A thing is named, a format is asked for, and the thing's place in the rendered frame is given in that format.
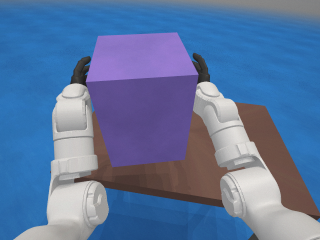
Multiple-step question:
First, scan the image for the carton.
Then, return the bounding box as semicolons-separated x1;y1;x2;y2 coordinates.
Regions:
86;32;199;167

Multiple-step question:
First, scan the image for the left robot upper arm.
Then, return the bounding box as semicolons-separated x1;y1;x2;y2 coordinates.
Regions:
14;180;109;240

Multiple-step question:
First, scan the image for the right robot upper arm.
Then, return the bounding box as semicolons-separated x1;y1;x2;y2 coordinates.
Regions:
220;166;320;240

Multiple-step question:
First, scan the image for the right robot hand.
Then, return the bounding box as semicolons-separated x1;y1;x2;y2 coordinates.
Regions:
192;53;210;84

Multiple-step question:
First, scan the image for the right robot forearm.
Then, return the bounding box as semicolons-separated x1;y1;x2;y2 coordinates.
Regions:
193;81;281;201

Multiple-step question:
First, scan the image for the left robot forearm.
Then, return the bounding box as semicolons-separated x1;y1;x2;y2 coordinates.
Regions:
46;83;98;220

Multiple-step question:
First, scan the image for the table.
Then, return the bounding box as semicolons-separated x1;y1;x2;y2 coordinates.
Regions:
50;102;320;240

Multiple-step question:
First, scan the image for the left robot hand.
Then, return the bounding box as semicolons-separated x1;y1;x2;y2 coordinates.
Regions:
70;56;91;88

